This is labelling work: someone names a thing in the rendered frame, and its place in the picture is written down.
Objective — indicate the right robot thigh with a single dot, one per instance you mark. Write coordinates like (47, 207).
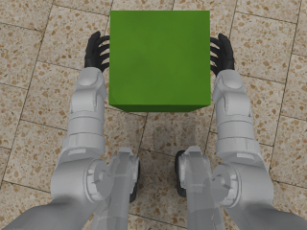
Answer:
(203, 212)

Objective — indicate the left robot forearm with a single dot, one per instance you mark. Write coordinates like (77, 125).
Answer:
(85, 133)

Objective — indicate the right robot shin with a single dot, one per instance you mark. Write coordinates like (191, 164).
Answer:
(195, 149)

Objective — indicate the carton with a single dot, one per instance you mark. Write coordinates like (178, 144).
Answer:
(159, 61)

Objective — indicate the robot right hand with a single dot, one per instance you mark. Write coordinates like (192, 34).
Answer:
(224, 59)

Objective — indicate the right robot forearm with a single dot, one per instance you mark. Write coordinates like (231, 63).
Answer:
(236, 141)

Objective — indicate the robot left hand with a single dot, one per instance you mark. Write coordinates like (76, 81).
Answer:
(93, 57)

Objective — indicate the robot left upper arm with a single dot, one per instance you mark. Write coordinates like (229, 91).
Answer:
(77, 189)

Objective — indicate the robot right upper arm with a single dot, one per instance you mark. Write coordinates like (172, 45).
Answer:
(246, 194)

